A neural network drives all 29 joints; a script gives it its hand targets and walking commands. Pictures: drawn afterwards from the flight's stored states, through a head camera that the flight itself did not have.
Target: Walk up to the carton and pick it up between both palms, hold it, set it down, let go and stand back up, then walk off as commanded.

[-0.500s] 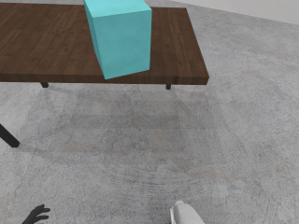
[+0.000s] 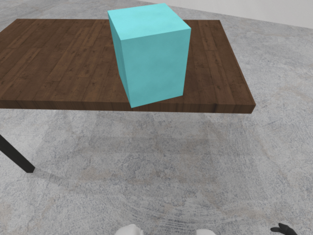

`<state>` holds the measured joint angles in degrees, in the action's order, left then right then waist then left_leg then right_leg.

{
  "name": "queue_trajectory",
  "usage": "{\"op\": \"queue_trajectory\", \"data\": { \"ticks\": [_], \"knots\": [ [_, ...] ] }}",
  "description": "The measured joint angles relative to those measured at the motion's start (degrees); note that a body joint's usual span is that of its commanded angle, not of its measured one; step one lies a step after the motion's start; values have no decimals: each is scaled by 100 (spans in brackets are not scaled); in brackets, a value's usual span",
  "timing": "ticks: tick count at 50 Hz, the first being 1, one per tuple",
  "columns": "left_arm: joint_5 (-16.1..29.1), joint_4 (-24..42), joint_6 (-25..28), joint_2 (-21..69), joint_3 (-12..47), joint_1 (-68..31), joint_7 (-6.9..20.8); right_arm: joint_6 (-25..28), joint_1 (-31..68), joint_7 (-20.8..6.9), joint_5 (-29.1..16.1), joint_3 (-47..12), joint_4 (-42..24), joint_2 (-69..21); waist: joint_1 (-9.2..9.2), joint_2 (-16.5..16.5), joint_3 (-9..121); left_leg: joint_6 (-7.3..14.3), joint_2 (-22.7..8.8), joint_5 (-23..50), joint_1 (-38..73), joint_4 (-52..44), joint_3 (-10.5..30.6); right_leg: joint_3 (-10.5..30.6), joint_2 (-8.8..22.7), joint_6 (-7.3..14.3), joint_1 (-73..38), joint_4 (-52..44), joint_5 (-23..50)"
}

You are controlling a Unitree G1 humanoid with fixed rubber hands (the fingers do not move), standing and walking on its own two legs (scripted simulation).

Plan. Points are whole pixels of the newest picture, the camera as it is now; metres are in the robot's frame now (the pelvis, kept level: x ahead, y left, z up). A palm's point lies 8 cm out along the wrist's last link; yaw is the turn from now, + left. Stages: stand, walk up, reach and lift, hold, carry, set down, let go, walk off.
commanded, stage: walk up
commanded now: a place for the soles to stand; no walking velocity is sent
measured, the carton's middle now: (147, 56) +0.66 +0.04 +0.11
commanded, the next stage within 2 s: none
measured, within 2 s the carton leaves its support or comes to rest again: neither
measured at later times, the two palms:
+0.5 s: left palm (20, 230) +0.16 +0.35 -0.05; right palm (274, 202) +0.22 -0.31 -0.07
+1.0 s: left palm (4, 192) +0.26 +0.45 -0.08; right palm (234, 180) +0.27 -0.21 -0.06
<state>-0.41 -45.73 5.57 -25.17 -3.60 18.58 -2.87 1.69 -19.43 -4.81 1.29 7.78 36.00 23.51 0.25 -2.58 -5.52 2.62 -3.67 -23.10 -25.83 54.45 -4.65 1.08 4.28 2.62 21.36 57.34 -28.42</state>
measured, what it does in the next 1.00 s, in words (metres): walks ahead: right foot, then left foot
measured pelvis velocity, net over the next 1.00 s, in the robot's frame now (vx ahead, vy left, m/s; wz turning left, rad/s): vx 0.20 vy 0.12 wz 0.04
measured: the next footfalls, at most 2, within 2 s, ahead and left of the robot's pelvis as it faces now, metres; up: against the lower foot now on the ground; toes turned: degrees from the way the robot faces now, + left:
right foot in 0.36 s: +0.25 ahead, -0.10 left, +0.00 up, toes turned -1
left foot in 0.80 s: +0.29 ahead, +0.21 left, +0.00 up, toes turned +2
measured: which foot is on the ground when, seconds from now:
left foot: down 0.00-0.38, up 0.40-0.78, down 0.80-1.00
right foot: up 0.00-0.34, down 0.36-0.82, up 0.84-1.00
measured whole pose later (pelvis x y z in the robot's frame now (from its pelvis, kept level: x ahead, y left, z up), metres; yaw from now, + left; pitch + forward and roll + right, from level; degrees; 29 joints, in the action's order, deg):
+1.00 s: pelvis +0.20 +0.12 +0.01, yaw +2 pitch -3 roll -2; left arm -0.4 -46.9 4.7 -25.6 -2.6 16.0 -3.4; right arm 0.9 -22.6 -1.9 1.6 7.8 35.9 23.5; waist 0.2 -0.6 -5.7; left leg 3.1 -2.5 -26.0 -22.9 51.6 -6.5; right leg 2.4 0.3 1.7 35.3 75.1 -21.5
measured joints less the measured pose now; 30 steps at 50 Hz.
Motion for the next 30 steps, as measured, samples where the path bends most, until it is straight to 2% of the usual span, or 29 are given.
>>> {"op": "queue_trajectory", "data": {
  "ticks": [3,7,14,17,18,19,21,23,25,30],
  "knots": [
    [0,-33,-57,-1,117,-273,0,1,-221,67,0,-28,-1,-1,-2,53,15,37,174,-246,133,-55,-116,94,-207,25,636,1282,57],
    [1,-31,-57,-5,118,-572,6,2,-424,191,0,-29,-3,-3,-7,85,18,111,313,-241,357,-410,-149,98,-303,15,1241,1551,468],
    [1,-30,-57,-7,120,-750,24,2,-472,252,0,-31,-4,-4,-11,176,22,150,431,-491,586,-506,-160,78,-300,-68,1375,47,712],
    [1,-31,-55,-9,122,-755,11,2,-435,252,2,-31,-5,-5,-14,205,26,119,506,-601,617,-500,-174,-133,-301,-72,1259,-689,985],
    [1,-30,-21,-9,120,-698,-11,0,-397,252,2,-31,-4,-6,-14,189,26,105,504,-659,620,-437,-174,-203,-317,-44,1138,-997,1284],
    [1,-34,21,-7,120,-628,-37,-7,-300,252,2,-33,-2,-6,-14,128,-60,102,442,-684,622,-234,-162,-240,-361,-43,1058,-1005,1489],
    [1,-39,53,-6,91,-389,-97,-30,-122,238,2,-110,0,-8,-19,113,-147,102,423,-682,488,556,-121,-248,-388,-24,910,-817,1302],
    [1,-60,52,-7,91,-104,-126,-110,3,204,2,-119,0,-5,-17,104,-127,102,421,-728,339,1214,-62,-247,-363,92,646,-812,1055],
    [1,-75,52,-6,92,136,-152,-154,102,165,2,-115,-4,-3,-13,66,-70,102,376,-733,208,1381,11,-252,-309,142,399,-903,949],
    [1,-73,52,-6,86,468,-144,-211,291,27,3,-84,-1,-2,-11,-110,-47,102,52,-680,-152,1381,161,-255,-282,36,150,-958,839]
  ]
}}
